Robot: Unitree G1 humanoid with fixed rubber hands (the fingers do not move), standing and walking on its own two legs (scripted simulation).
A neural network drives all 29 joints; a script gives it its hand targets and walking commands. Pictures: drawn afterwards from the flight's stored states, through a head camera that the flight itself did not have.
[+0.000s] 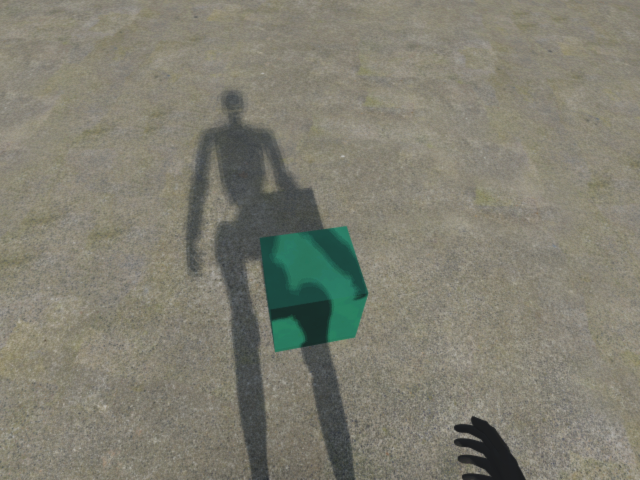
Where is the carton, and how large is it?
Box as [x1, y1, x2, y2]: [260, 226, 367, 351]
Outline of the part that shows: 346,226 260,238 265,286 275,351 354,337 366,299 367,290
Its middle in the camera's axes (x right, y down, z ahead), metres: -0.03 +0.17 +1.23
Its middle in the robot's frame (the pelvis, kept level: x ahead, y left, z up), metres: +0.70 +0.02 -0.61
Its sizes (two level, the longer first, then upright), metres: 0.268 0.239 0.299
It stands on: the floor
